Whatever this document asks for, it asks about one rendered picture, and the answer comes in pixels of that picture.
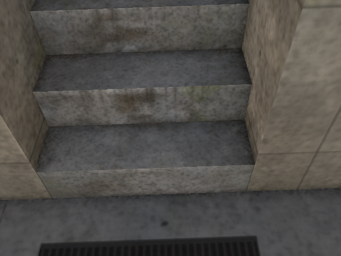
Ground stairs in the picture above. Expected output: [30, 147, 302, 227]
[30, 0, 255, 198]

